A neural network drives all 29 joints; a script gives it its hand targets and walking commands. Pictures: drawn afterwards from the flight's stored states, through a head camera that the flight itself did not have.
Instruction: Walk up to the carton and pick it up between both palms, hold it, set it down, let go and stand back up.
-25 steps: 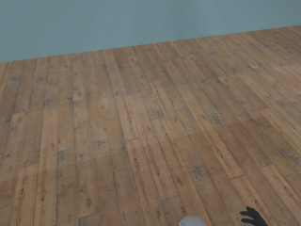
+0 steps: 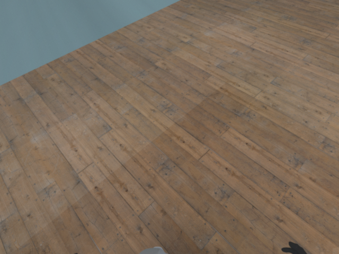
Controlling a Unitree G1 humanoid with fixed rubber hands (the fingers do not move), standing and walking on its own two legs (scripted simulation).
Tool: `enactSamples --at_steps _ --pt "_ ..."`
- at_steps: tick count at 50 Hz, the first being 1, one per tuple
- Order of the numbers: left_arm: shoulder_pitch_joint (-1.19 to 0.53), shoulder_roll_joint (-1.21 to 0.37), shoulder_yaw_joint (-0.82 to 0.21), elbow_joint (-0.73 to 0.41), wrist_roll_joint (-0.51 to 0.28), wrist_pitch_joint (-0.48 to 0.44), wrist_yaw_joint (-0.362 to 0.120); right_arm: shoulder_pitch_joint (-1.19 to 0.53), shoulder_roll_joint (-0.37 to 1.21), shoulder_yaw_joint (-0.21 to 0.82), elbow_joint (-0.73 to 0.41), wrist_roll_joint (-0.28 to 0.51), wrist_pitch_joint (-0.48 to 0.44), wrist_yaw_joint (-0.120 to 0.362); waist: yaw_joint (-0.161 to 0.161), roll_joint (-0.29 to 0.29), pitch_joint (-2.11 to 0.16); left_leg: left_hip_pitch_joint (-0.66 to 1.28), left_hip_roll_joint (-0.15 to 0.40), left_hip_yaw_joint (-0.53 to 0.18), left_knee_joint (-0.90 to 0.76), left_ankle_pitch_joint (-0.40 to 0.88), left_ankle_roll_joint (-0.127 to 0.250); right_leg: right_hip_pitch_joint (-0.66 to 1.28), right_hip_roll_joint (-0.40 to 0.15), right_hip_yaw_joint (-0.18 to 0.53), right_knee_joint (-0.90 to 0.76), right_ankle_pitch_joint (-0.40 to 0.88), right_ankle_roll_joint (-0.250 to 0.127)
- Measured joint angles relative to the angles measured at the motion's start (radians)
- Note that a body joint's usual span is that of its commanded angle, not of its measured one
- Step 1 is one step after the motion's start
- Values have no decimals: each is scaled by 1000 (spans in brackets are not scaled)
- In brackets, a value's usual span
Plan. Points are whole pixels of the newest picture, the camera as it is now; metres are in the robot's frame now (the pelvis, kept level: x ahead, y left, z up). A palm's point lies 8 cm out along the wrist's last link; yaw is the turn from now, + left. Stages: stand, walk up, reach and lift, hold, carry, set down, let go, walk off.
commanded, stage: walk up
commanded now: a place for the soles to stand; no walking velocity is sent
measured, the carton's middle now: out of the picture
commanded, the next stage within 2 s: none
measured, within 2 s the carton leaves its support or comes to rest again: neither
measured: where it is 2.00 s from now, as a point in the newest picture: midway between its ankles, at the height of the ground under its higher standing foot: outside the picture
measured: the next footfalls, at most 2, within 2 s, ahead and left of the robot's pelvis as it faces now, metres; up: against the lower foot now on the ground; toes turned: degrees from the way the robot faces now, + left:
left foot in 0.04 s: +0.08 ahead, +0.08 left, +0.00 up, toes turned -1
right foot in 0.46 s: -0.02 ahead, -0.29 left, +0.00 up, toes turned -34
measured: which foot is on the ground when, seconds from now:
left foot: up 0.00-0.02, down 0.04-0.48, up 0.50-0.84, down 0.86-1.00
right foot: down 0.00-0.06, up 0.08-0.44, down 0.46-0.88, up 0.90-1.00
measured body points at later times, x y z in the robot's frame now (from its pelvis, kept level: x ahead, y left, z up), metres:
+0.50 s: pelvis -0.03 -0.12 -0.01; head -0.04 -0.15 +0.43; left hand +0.22 +0.06 -0.11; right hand -0.11 -0.42 -0.15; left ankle +0.04 +0.07 -0.72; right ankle -0.05 -0.27 -0.73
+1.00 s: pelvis +0.03 -0.25 +0.00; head +0.04 -0.23 +0.45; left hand +0.29 -0.15 -0.14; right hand -0.14 -0.48 -0.10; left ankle +0.14 -0.22 -0.73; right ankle -0.06 -0.29 -0.68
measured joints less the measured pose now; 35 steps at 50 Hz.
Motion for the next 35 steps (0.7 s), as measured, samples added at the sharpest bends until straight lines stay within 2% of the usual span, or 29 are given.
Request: enactSamples --at_steps 2,3,4,5,8,11,13,16,20,23,24,25,26,27,29,31,35 --pt "-11 0 -7 -10 -1 4 -7 20 12 1 1 -2 -10 -6 -14 -6 -13 71 -9 2 -156 89 21 -7 35 12 10 4 -1" --pt "-23 4 -10 -8 -4 6 -11 24 28 0 10 -6 -13 -10 -23 -31 -12 87 -13 12 -187 140 29 -10 37 27 27 -12 10" --pt "-31 3 -12 -6 -5 8 -13 33 39 3 12 -12 -14 -13 -30 -53 -18 98 -11 29 -202 151 28 -29 37 32 79 -76 39" --pt "-35 -3 -15 -6 1 11 -14 44 41 7 14 -17 -15 -17 -35 -61 -30 104 1 46 -214 148 25 -69 32 6 179 -140 73" --pt "-36 -16 -23 0 25 10 -28 42 29 -4 41 -27 -28 -27 -48 -58 -41 152 53 107 -267 149 12 -167 -39 -85 481 -169 143" --pt "-39 1 -17 26 33 10 -49 39 26 -11 47 -28 -46 -29 -60 -62 -48 182 92 163 -285 153 -10 -200 -143 -69 597 -102 167" --pt "-40 17 -13 43 26 11 -57 39 33 -10 37 -32 -55 -25 -63 -71 -48 198 117 200 -276 143 -25 -190 -206 -49 569 -85 175" --pt "-49 28 -15 71 6 17 -65 38 41 -8 23 -50 -59 -15 -64 -80 -37 226 157 255 -258 123 -45 -157 -289 -65 457 -101 183" --pt "-73 12 -24 86 -9 6 -73 46 23 -14 12 -74 -54 -3 -70 -67 -22 256 217 321 -227 98 -73 -90 -341 -122 286 -146 160" --pt "-88 -3 -23 88 -13 -18 -63 62 -6 -25 16 -82 -32 5 -73 -48 -30 257 272 354 -162 55 -80 -14 -331 -173 171 -147 123" --pt "-96 -19 -20 94 -14 -29 -53 63 -25 -29 25 -83 -22 9 -73 -17 -25 247 307 344 -114 20 -64 -8 -303 -182 172 -128 117" --pt "-100 -38 -20 96 -16 -39 -40 64 -46 -34 35 -84 -8 17 -69 20 -18 225 328 299 -47 -48 -41 -4 -269 -191 188 -136 104" --pt "-95 -54 -22 93 -21 -48 -27 64 -61 -37 39 -78 9 29 -60 41 -17 188 311 230 43 -144 -30 -7 -245 -187 202 -150 90" --pt "-84 -67 -22 94 -29 -51 -15 62 -70 -37 34 -64 24 40 -46 53 -17 148 266 154 130 -224 -27 -9 -226 -173 202 -157 77" --pt "-50 -78 -24 104 -40 -45 6 48 -75 -29 13 -36 30 54 -25 68 -15 73 183 58 257 -278 -27 7 -187 -143 156 -139 51" --pt "-8 -71 -21 109 -35 -32 22 31 -59 -17 -5 -20 12 56 -12 68 -11 12 134 25 281 -234 -29 33 -151 -116 92 -107 31" --pt "62 -41 -7 100 -17 -25 18 22 -13 5 -35 -20 -20 43 10 43 -6 -67 87 3 198 -118 -36 75 -81 -67 14 -73 3"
